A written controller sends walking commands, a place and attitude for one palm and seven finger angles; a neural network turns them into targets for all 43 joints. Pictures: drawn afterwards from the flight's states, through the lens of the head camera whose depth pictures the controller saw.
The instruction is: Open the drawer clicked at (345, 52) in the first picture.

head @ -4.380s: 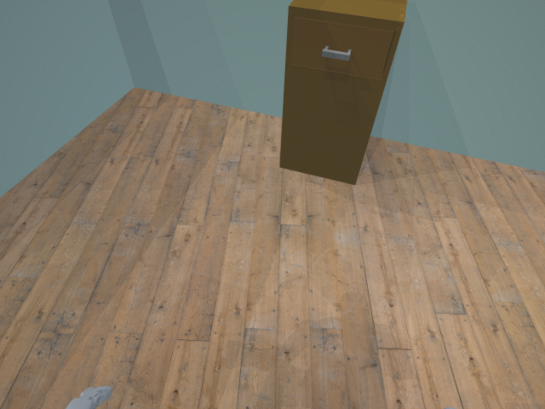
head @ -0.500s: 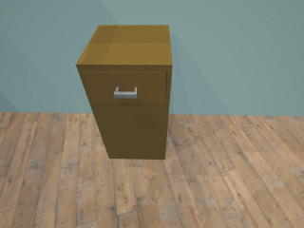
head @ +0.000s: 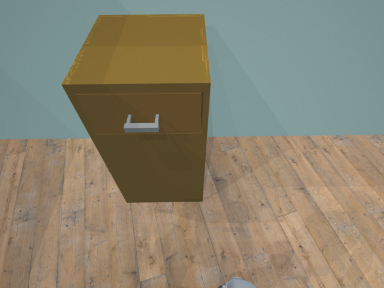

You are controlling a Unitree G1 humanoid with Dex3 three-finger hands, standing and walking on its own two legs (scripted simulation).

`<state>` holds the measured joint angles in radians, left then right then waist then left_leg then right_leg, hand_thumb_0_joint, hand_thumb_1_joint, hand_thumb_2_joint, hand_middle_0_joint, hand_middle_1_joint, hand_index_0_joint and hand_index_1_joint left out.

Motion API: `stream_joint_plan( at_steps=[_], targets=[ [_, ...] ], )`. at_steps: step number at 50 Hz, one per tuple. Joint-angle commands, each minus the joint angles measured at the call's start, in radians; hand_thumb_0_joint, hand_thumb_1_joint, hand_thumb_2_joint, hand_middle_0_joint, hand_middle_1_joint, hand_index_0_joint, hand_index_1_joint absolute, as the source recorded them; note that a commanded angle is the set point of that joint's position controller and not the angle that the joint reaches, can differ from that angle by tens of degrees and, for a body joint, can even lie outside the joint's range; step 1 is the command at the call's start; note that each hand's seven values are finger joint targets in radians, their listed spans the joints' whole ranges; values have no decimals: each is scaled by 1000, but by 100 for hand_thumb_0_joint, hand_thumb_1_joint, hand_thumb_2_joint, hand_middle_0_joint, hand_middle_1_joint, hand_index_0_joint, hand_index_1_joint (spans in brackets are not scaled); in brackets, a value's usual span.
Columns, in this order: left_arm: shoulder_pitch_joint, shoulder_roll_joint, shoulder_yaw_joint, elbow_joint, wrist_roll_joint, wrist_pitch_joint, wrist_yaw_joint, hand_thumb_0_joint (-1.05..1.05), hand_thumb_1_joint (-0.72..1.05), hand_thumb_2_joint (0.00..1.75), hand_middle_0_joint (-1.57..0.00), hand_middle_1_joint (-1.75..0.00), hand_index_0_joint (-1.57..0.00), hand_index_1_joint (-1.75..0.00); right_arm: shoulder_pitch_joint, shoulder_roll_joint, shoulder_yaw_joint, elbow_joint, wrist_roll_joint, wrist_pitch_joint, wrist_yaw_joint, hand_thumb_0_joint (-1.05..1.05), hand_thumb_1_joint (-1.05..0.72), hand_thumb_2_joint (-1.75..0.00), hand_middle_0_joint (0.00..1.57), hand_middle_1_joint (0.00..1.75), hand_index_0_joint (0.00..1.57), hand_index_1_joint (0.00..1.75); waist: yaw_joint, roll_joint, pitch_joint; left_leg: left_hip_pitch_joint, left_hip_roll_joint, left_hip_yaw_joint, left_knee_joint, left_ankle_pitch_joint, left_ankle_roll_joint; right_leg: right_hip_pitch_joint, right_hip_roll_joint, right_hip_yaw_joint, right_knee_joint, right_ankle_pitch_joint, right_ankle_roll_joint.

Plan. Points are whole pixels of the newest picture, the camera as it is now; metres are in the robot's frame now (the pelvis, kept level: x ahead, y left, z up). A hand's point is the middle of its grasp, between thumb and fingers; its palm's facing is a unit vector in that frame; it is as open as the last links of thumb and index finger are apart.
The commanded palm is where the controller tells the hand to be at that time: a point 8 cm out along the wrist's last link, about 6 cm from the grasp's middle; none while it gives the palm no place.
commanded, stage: take the last steps up to it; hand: left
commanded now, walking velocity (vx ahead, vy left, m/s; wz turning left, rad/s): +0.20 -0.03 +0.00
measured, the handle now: (142, 122) +0.59 +0.18 -0.07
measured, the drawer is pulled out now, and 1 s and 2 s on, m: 0.00 0.00 0.00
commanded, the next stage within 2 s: come to a stop and stand still in 0.12 s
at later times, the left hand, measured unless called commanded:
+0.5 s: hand out of the picture +0.13 +0.16 -0.18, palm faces +0.07 -0.99 -0.15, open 7.3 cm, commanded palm none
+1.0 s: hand out of the picture +0.13 +0.11 -0.16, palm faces +0.00 -0.97 -0.24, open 7.3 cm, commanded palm none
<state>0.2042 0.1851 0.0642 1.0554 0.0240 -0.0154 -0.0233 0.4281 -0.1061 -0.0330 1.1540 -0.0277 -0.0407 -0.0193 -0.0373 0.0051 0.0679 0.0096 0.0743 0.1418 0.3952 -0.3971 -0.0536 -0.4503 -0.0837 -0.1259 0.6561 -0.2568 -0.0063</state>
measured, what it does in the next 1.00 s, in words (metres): walks ahead: right foot, then left foot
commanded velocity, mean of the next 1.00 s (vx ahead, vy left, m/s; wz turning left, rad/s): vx -0.07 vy -0.01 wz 0.00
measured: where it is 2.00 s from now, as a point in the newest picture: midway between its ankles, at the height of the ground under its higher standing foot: outside the picture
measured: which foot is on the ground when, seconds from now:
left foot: down 0.00-0.04, up 0.06-0.36, down 0.38-0.78, up 0.80-1.00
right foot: up 0.00-0.00, down 0.02-0.44, up 0.46-0.76, down 0.78-1.00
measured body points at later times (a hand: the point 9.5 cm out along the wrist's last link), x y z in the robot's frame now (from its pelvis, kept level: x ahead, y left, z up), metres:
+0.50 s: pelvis +0.12 -0.01 +0.00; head +0.15 +0.02 +0.45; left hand +0.13 +0.21 -0.17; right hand +0.22 -0.22 -0.14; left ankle +0.16 +0.10 -0.73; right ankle +0.09 -0.11 -0.72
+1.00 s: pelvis +0.08 -0.07 +0.01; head +0.09 -0.09 +0.46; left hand +0.13 +0.16 -0.14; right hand +0.09 -0.32 -0.15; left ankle +0.05 +0.07 -0.71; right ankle +0.07 -0.16 -0.73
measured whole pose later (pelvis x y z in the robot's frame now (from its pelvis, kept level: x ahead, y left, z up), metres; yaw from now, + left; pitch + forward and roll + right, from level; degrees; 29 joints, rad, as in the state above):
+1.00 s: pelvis +0.08 -0.07 +0.01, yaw -1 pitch +0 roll +1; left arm 0.22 0.16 0.03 1.03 0.03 0.02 0.03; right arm 0.23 -0.21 -0.06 1.07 0.00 0.05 -0.02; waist -0.02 0.02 0.03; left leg -0.30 0.04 0.03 0.73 -0.40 -0.01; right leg -0.22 0.00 -0.08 0.50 -0.28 -0.05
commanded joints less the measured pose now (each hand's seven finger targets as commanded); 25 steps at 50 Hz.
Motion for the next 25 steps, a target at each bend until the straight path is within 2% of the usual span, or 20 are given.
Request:
stream_joint_plan(
  at_steps=[1,2,3,4,5,6,7,8,9,10,11,15,16,18,19,20,21,22,23,25],
  targets=[
    [318,146,39,45,7,-43,18,0,90,90,-20,-30,-20,-30,7,-123,-28,-52,16,-17,3,0,-90,-90,20,30,20,30,166,-171,-136,-399,48,27,404,246,85,566,-126,202,-194,81,-84],
    [384,240,57,52,-2,-42,26,0,90,90,-20,-30,-20,-30,27,-81,-19,-83,25,-15,3,0,-90,-90,20,30,20,30,161,-359,-205,-526,-46,-1,707,-199,66,619,-352,543,-357,102,-176],
    [349,223,49,42,-13,-37,33,0,90,90,-20,-30,-20,-30,-32,-107,-25,-97,21,-5,0,0,-90,-90,20,30,20,30,160,-247,-151,-567,-15,-103,833,-207,80,546,-350,546,-402,62,-205],
    [255,192,43,30,-11,-40,36,0,90,90,-20,-30,-20,-30,-59,-94,-28,-91,21,-4,4,0,-90,-90,20,30,20,30,128,-250,-102,-578,19,-127,886,-117,83,444,-321,510,-420,12,-190],
    [181,148,30,8,-11,-39,41,0,90,90,-20,-30,-20,-30,-89,-98,-30,-93,15,-2,6,0,-90,-90,20,30,20,30,104,-170,-39,-576,46,-136,892,-53,80,333,-305,452,-429,-9,-184],
    [116,111,19,-14,-10,-39,47,0,90,90,-20,-30,-20,-30,-81,-86,-30,-88,10,6,9,0,-90,-90,20,30,20,30,65,-91,-15,-537,69,-146,853,-4,81,253,-275,356,-436,12,-177],
    [81,84,9,-26,-5,-43,49,0,90,90,-20,-30,-20,-30,-67,-70,-26,-78,6,14,10,0,-90,-90,20,30,20,30,39,-62,-5,-491,72,-132,803,23,72,181,-246,272,-443,76,-159],
    [71,71,2,-28,-2,-48,48,0,90,90,-20,-30,-20,-30,-46,-56,-20,-73,4,21,12,0,-90,-90,20,30,20,30,21,-67,-13,-462,64,-115,745,43,62,162,-220,208,-444,154,-149],
    [74,66,-3,-25,-1,-50,48,0,90,90,-20,-30,-20,-30,-36,-50,-18,-70,4,27,13,0,-90,-90,20,30,20,30,12,-78,-19,-439,58,-99,682,49,54,157,-204,162,-443,208,-146],
    [83,64,-7,-19,-1,-50,47,0,90,90,-20,-30,-20,-30,-40,-46,-16,-72,4,31,14,0,-90,-90,20,30,20,30,11,-99,-24,-428,50,-85,624,55,46,164,-188,146,-443,239,-149],
    [93,59,-5,-15,3,-51,50,0,90,90,-20,-30,-20,-30,-40,-34,-16,-78,5,31,15,0,-90,-90,20,30,20,30,9,-86,-38,-417,41,-75,555,62,46,182,-179,134,-437,286,-162],
    [86,70,-16,-11,-2,-32,56,0,90,90,-20,-30,-20,-30,-117,-39,10,-88,17,29,2,0,-90,-90,20,30,20,30,38,-73,-74,-333,4,-69,280,114,24,269,-154,107,-346,558,-154],
    [86,78,-16,-7,-4,-26,58,0,90,90,-20,-30,-20,-30,-110,-47,10,-90,21,29,-1,0,-90,-90,20,30,20,30,30,-75,-90,-286,-1,-73,205,170,24,278,-147,99,-307,571,-143],
    [83,84,-16,-7,-13,-11,64,0,90,90,-20,-30,-20,-30,-104,-90,2,-89,23,29,-4,0,-90,-90,20,30,20,30,19,-53,-100,-169,13,-88,51,433,30,243,-109,78,-216,491,-85],
    [104,69,-16,-16,-15,-2,67,0,90,90,-20,-30,-20,-30,-102,-143,-7,-101,20,22,-9,0,-90,-90,20,30,20,30,29,28,-116,-121,92,-149,49,715,59,217,-65,65,-165,369,-42],
    [129,48,-19,-23,-18,9,72,0,90,90,-20,-30,-20,-30,-126,-185,-16,-118,17,28,-15,0,-90,-90,20,30,20,30,45,100,-102,-121,177,-210,44,882,112,190,-22,44,-148,186,-9],
    [143,45,-21,-20,-12,21,75,0,90,90,-20,-30,-20,-30,-144,-214,-23,-125,16,39,-15,0,-90,-90,20,30,20,30,50,119,-67,-173,217,-218,14,842,145,198,13,35,-107,-3,-2],
    [143,36,-22,-19,-15,29,72,0,90,90,-20,-30,-20,-30,-181,-208,-20,-129,15,43,-21,0,-90,-90,20,30,20,30,57,207,-32,-213,239,-260,-35,855,182,188,28,28,-39,-120,9],
    [140,47,-19,-19,-15,36,70,0,90,90,-20,-30,-20,-30,-197,-200,-20,-136,15,45,-27,0,-90,-90,20,30,20,30,54,265,-34,-211,249,-284,-71,876,214,167,33,46,60,-216,13],
    [133,60,-10,-27,-13,48,67,0,90,90,-20,-30,-20,-30,-211,-206,-25,-152,11,50,-36,0,-90,-90,20,30,20,30,44,222,-62,-193,273,-285,-70,887,256,113,33,101,225,-313,9]
  ],
)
